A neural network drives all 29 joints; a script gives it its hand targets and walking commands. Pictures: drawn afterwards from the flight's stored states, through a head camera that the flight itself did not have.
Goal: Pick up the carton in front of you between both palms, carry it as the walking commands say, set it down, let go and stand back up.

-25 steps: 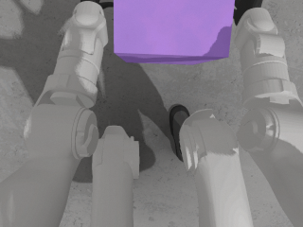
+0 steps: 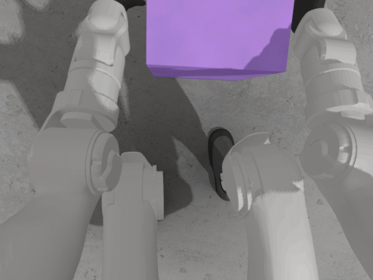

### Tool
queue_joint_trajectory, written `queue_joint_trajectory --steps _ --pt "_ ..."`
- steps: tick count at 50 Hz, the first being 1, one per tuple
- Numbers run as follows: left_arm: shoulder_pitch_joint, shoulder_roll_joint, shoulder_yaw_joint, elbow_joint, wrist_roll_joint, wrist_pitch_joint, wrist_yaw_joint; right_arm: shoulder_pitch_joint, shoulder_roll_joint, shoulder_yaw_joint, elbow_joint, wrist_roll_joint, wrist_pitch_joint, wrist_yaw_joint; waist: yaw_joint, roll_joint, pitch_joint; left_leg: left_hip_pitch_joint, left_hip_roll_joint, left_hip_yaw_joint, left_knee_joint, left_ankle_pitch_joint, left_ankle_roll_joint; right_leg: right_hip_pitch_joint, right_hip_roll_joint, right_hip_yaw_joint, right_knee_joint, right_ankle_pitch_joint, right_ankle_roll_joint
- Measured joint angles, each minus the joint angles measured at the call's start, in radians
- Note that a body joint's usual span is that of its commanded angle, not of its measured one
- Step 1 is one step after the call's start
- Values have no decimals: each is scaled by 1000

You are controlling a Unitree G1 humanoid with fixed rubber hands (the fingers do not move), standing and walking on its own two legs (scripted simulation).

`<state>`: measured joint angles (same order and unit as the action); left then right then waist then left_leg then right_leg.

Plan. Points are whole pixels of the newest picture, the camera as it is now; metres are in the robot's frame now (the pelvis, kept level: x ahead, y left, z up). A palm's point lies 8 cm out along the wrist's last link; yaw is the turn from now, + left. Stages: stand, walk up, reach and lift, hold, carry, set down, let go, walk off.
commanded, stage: set down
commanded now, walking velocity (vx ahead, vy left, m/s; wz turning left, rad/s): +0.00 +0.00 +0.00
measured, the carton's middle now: (206, 21) +0.53 -0.11 -0.25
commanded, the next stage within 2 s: let go in 1.38 s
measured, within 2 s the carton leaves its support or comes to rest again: neither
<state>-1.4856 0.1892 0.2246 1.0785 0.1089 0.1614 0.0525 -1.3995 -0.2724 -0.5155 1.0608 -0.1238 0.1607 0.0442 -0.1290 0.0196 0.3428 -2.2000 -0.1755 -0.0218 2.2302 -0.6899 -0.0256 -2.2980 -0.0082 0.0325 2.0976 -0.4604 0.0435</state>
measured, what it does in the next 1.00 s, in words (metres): rises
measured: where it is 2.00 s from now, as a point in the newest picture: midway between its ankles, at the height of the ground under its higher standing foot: (185, 193)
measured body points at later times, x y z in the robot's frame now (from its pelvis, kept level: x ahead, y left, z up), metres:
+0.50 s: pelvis -0.02 -0.02 +0.00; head +0.36 -0.04 +0.25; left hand +0.59 +0.08 -0.15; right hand +0.52 -0.29 -0.15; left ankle +0.08 +0.10 -0.34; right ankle +0.14 -0.13 -0.34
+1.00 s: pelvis +0.00 -0.02 +0.12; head +0.34 -0.04 +0.42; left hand +0.60 +0.09 +0.01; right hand +0.51 -0.30 +0.01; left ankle +0.08 +0.10 -0.34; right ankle +0.14 -0.13 -0.34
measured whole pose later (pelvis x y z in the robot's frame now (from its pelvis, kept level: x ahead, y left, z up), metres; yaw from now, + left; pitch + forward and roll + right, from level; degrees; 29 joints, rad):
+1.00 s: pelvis +0.00 -0.02 +0.12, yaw +0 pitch +46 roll +2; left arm -1.35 0.33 0.15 0.96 -0.04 0.22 0.09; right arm -1.19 -0.29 -0.35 0.85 0.09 0.17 -0.07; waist -0.13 0.03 0.03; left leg -1.99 -0.08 -0.02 1.77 -0.58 -0.02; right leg -2.09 0.01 0.02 1.67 -0.38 0.00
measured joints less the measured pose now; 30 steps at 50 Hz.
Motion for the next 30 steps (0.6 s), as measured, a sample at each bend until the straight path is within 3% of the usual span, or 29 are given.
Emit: queue_joint_trajectory --steps 6,11,17,24,30 --pt "-8 31 -49 10 -20 -31 8 -21 -8 -21 76 9 -71 -14 -6 -10 28 5 13 7 1 9 2 8 -3 0 1 5 2" --pt "-32 122 -177 29 -157 -43 52 -18 -63 27 146 117 -138 -77 1 -6 70 5 33 7 1 22 5 14 -16 -14 0 14 -11" --pt "-51 206 -268 10 -285 -36 47 -18 -130 139 130 248 -154 -90 -2 -4 93 -5 54 6 5 39 1 5 -37 -34 8 27 -39" --pt "-36 220 -250 -75 -284 0 60 -26 -112 228 1 327 -96 -120 0 -12 72 16 77 -1 -13 43 -11 11 -24 -46 -9 46 -60" --pt "17 190 -185 -92 -248 36 67 27 -63 238 -91 287 -39 -154 -6 2 -38 66 91 4 -96 44 -8 54 -6 -37 -83 45 -58"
